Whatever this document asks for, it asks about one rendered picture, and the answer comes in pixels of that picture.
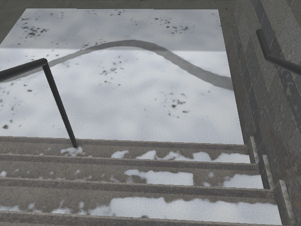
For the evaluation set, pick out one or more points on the stairs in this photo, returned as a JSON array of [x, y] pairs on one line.
[[44, 181]]

